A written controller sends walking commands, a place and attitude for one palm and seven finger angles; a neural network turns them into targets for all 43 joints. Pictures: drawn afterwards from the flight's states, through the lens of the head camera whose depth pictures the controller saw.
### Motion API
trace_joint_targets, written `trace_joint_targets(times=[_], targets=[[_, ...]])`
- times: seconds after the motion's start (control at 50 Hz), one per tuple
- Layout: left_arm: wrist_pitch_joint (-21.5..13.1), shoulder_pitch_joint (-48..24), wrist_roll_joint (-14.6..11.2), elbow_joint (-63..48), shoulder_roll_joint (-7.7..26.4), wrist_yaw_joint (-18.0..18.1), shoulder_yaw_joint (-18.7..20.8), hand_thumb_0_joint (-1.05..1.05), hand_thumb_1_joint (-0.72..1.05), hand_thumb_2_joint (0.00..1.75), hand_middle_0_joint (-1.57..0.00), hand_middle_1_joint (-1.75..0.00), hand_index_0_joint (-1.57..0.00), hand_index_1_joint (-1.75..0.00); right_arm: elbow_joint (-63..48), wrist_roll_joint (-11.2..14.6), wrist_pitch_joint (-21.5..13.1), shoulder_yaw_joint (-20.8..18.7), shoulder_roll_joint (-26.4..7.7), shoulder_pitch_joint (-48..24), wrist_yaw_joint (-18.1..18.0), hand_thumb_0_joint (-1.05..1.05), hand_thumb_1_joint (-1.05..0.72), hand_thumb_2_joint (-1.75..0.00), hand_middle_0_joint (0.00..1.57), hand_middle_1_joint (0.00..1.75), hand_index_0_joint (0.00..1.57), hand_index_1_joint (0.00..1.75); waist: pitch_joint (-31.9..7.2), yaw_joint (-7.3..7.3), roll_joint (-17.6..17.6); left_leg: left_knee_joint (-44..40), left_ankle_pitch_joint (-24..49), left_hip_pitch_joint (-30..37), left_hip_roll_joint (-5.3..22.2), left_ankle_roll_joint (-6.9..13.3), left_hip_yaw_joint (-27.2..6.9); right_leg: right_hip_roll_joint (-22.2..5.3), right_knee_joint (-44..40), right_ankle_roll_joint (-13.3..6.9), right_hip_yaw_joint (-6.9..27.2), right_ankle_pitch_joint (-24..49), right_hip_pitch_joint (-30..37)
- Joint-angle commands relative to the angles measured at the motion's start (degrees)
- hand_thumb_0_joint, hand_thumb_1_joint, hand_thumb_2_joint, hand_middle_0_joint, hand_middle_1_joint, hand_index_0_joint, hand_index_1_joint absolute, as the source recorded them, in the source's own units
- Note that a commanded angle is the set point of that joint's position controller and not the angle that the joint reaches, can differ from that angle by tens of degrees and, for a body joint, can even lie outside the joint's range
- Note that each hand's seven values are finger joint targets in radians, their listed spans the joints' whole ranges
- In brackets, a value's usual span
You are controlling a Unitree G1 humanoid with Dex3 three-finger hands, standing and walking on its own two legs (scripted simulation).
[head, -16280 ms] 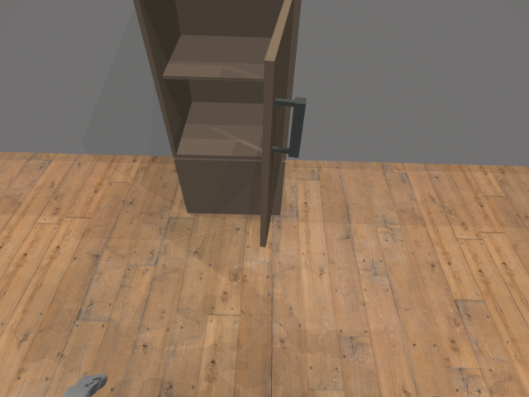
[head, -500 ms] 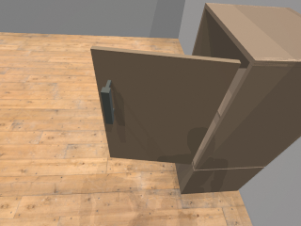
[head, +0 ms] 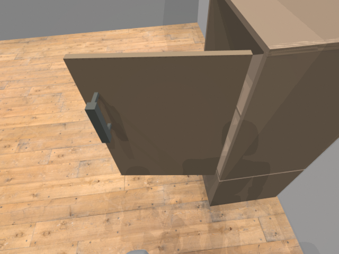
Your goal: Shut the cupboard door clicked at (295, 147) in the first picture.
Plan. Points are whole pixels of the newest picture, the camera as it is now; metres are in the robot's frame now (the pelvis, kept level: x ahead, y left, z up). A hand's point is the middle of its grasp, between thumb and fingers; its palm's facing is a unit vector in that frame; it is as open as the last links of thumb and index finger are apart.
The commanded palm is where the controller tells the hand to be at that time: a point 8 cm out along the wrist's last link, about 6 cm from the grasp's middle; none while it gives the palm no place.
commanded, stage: come to a stop and stand still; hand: left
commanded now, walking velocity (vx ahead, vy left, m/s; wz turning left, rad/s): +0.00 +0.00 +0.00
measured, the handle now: (101, 118) +0.44 +0.20 +0.05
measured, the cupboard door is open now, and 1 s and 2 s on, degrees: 82 82 82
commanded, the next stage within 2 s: look again from close up in 1.28 s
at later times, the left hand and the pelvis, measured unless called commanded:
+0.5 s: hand out of the picture -0.03 +0.19 -0.16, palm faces +0.02 -0.97 -0.25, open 7.3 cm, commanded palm none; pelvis -0.03 +0.00 +0.00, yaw +1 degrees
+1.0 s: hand out of the picture +0.03 +0.23 -0.16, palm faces -0.01 -0.97 -0.25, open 7.4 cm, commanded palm none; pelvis -0.02 +0.03 +0.01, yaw +0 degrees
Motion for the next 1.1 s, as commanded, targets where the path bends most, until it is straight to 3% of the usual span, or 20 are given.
trace_joint_targets(times=[0.0, 0.06, 0.12, 0.16, 0.18, 0.22, 0.28, 0.3, 0.32, 0.34, 0.38, 0.42, 0.48, 0.54, 0.58, 0.62, 0.66, 0.78, 1.0, 1.08], targets=[[-1.26, 1.87, -0.05, -2.62, 7.2, 0.43, 0.88, 0.0, 0.9, 0.9, -0.2, -0.3, -0.2, -0.3, -1.23, 0.07, -0.32, -0.41, -1.34, 4.96, 0.46, 0.0, -0.9, -0.9, 0.2, 0.3, 0.2, 0.3, -4.79, 0.63, -13.84, 8.36, 0.29, -0.57, -0.35, -0.52, -1.18, -12.49, -15.86, -7.89, 11.7, 17.5, 2.47], [-1.27, 4.18, 0.12, -2.1, 8.08, 0.26, 1.13, 0.0, 0.9, 0.9, -0.2, -0.3, -0.2, -0.3, -1.33, 0.35, -1.09, 0.28, -0.64, 3.72, 0.44, 0.0, -0.9, -0.9, 0.2, 0.3, 0.2, 0.3, -5.32, 1.76, -10.82, -4.11, 0.58, 2.9, -0.62, -0.81, 0.13, -12.27, -14.58, -8.79, 12.84, 16.57, 5.06], [-1.1, 3.97, -0.73, -1.32, 6.79, 0.1, 0.81, 0.0, 0.9, 0.9, -0.2, -0.3, -0.2, -0.3, 0.89, 0.4, -1.93, 0.97, 0.01, 6.92, 0.0, 0.0, -0.9, -0.9, 0.2, 0.3, 0.2, 0.3, -4.16, 0.64, -4.78, -21.99, 11.94, 14.03, -0.95, -0.17, -0.67, -8.39, -12.55, -4.94, 11.31, 8.9, 1.02], [-1.15, 4.73, -1.22, -0.76, 4.04, -0.21, 0.16, 0.0, 0.9, 0.9, -0.2, -0.3, -0.2, -0.3, 0.91, -0.07, -3.1, 1.27, -2.76, 6.1, -0.39, 0.0, -0.9, -0.9, 0.2, 0.3, 0.2, 0.3, -3.79, 2.14, 2.91, -26.04, 20.54, 11.25, 6.05, 2.64, -8.04, -3.57, -10.28, -1.31, 8.13, 8.78, 3.48], [-1.27, 4.8, -1.1, -0.24, 3.65, -0.19, -0.02, 0.0, 0.9, 0.9, -0.2, -0.3, -0.2, -0.3, 0.45, -0.24, -3.09, 1.48, -3.6, 3.84, -0.38, 0.0, -0.9, -0.9, 0.2, 0.3, 0.2, 0.3, -3.0, 3.05, 2.49, -26.12, 20.95, 7.47, 7.32, 3.3, -8.43, -2.9, -10.84, -0.37, 7.1, 8.42, 6.92], [-0.99, 5.71, -0.79, 1.84, 3.93, -0.19, -0.15, 0.0, 0.9, 0.9, -0.2, -0.3, -0.2, -0.3, 1.02, -0.02, -3.36, 1.98, -2.68, 1.25, -0.36, 0.0, -0.9, -0.9, 0.2, 0.3, 0.2, 0.3, -1.82, 3.76, 7.43, -28.58, 18.81, 4.88, 6.66, 3.48, -8.61, -3.19, -10.36, 0.03, 6.18, 7.79, 9.97], [-1.03, 7.26, -0.62, 3.73, 4.04, -0.46, -0.58, 0.0, 0.9, 0.9, -0.2, -0.3, -0.2, -0.3, 1.23, 0.09, -3.25, 2.14, -3.16, 2.42, -0.27, 0.0, -0.9, -0.9, 0.2, 0.3, 0.2, 0.3, 0.33, 3.57, 3.32, -31.53, 7.59, 2.7, 5.5, 3.14, -8.73, -3.41, -12.72, -0.14, 6.43, 5.92, 10.5], [-1.61, 5.78, 0.39, -0.48, 15.6, 0.37, -1.21, 0.0, 0.9, 0.9, -0.2, -0.3, -0.2, -0.3, -4.0, -0.93, -3.24, -0.24, -12.02, -1.21, -0.27, 0.0, -0.9, -0.9, 0.2, 0.3, 0.2, 0.3, 5.45, 1.55, 6.38, -28.29, 22.22, 2.82, 0.51, 3.25, -7.98, -1.59, -6.55, -1.27, 4.7, 7.71, 4.22], [-1.34, 8.5, -0.29, -0.5, 11.23, 0.38, -0.49, 0.0, 0.9, 0.9, -0.2, -0.3, -0.2, -0.3, -4.35, 0.01, -4.77, -0.66, -10.12, -3.48, -0.17, 0.0, -0.9, -0.9, 0.2, 0.3, 0.2, 0.3, 0.02, 4.06, 2.87, -24.33, 13.25, 3.8, 5.95, 3.37, -8.2, -4.05, -8.2, -1.16, 4.94, 1.37, 4.07], [-1.57, 8.0, -0.04, 0.19, 8.43, 0.43, -0.86, 0.0, 0.9, 0.9, -0.2, -0.3, -0.2, -0.3, -4.14, -0.2, -4.65, -0.47, -8.25, -2.91, -0.1, 0.0, -0.9, -0.9, 0.2, 0.3, 0.2, 0.3, -2.9, 2.58, 1.06, -23.68, 10.32, 3.77, 4.3, 3.49, -8.13, -4.39, -9.3, -1.75, 5.96, 3.53, 5.44], [-1.58, 8.55, 0.0, -0.56, 7.61, 0.53, -1.22, 0.0, 0.9, 0.9, -0.2, -0.3, -0.2, -0.3, -4.08, -0.35, -3.33, -0.27, -6.68, -0.78, 0.06, 0.0, -0.9, -0.9, 0.2, 0.3, 0.2, 0.3, -4.86, 1.68, -4.2, -20.3, 4.56, 3.25, 1.68, 3.02, -6.54, -5.46, -11.57, -1.51, 7.27, -4.32, 3.54], [-1.73, 6.98, 0.0, -1.5, 9.03, 0.66, -0.88, 0.0, 0.9, 0.9, -0.2, -0.3, -0.2, -0.3, -3.9, -0.69, -2.33, -0.15, -6.57, 1.35, 0.54, 0.0, -0.9, -0.9, 0.2, 0.3, 0.2, 0.3, -3.94, 0.51, -9.03, -16.01, 3.5, 4.7, -0.44, 2.75, -5.07, -7.78, -16.6, -2.35, 12.28, -14.89, -1.29], [-1.81, 3.27, -0.12, -2.64, 10.76, 0.96, 0.1, 0.0, 0.9, 0.9, -0.2, -0.3, -0.2, -0.3, -2.77, -0.29, -1.99, -0.82, -7.46, 4.93, 0.6, 0.0, -0.9, -0.9, 0.2, 0.3, 0.2, 0.3, -3.17, -1.72, -11.39, -9.31, 6.64, 10.12, -1.06, 2.32, -3.46, -10.47, -20.43, -3.47, 14.04, -18.91, -10.04], [-1.56, 2.37, -0.1, -2.84, 10.87, 0.81, 0.43, 0.0, 0.9, 0.9, -0.2, -0.3, -0.2, -0.3, -2.47, -0.47, -2.33, -0.64, -7.38, 6.04, 0.84, 0.0, -0.9, -0.9, 0.2, 0.3, 0.2, 0.3, -1.18, -1.71, -7.45, -13.67, 5.47, 9.64, -0.18, 3.1, -4.89, -8.3, -17.77, -2.71, 11.44, -17.5, -11.33], [-1.54, 3.74, -0.1, -2.25, 10.55, 0.48, 0.38, 0.0, 0.9, 0.9, -0.2, -0.3, -0.2, -0.3, -3.04, -0.48, -3.14, -0.72, -9.11, 3.1, 0.7, 0.0, -0.9, -0.9, 0.2, 0.3, 0.2, 0.3, 0.8, 0.09, 0.17, -21.74, 1.03, 3.55, 2.46, 4.08, -9.21, -4.95, -12.41, -1.45, 8.0, -12.12, -6.97], [-1.59, 6.7, -0.03, -1.2, 9.39, 0.16, -0.02, 0.0, 0.9, 0.9, -0.2, -0.3, -0.2, -0.3, -3.84, -0.6, -3.61, -0.45, -9.95, -0.19, 0.63, 0.0, -0.9, -0.9, 0.2, 0.3, 0.2, 0.3, 0.93, 2.33, 3.75, -27.74, -3.43, -2.3, 4.54, 4.67, -11.89, -3.01, -9.09, -0.58, 5.26, -5.42, 0.54], [-2.11, 7.57, -0.12, 0.01, 9.81, -0.04, 0.0, 0.0, 0.9, 0.9, -0.2, -0.3, -0.2, -0.3, -4.03, -0.34, -4.25, -0.45, -11.1, -2.18, 0.43, 0.0, -0.9, -0.9, 0.2, 0.3, 0.2, 0.3, -0.28, 3.4, 2.6, -28.65, -0.43, -2.86, 4.9, 4.79, -12.14, -3.37, -7.96, -0.55, 4.73, 1.1, 5.14], [-2.64, 5.0, -0.46, 0.62, 10.86, 0.02, -0.22, 0.0, 0.9, 0.9, -0.2, -0.3, -0.2, -0.3, -2.41, 0.01, -4.94, -0.1, -12.0, -1.87, 0.4, 0.0, -0.9, -0.9, 0.2, 0.3, 0.2, 0.3, -3.16, 2.43, -2.96, -26.72, 10.75, 4.89, 4.33, 4.25, -10.0, -5.24, -10.04, -0.72, 6.1, 5.93, 5.69], [-2.36, 2.28, -0.55, 1.62, 12.58, 0.27, -0.68, 0.0, 0.9, 0.9, -0.2, -0.3, -0.2, -0.3, -0.1, 0.17, -4.94, 0.41, -13.1, -4.87, 0.44, 0.0, -0.9, -0.9, 0.2, 0.3, 0.2, 0.3, -5.35, 2.09, -2.36, -25.63, 21.63, 11.09, 4.72, 3.59, -7.73, -6.08, -10.66, -0.33, 6.4, 12.07, 7.67], [-2.2, 1.47, -0.56, 2.15, 13.22, 0.22, -0.78, 0.0, 0.9, 0.9, -0.2, -0.3, -0.2, -0.3, 0.48, 0.29, -4.84, 0.51, -13.95, -6.56, 0.43, 0.0, -0.9, -0.9, 0.2, 0.3, 0.2, 0.3, -4.32, 2.15, -2.45, -26.31, 20.86, 11.6, 4.68, 3.37, -7.73, -6.29, -11.49, 0.01, 6.44, 11.31, 7.43]])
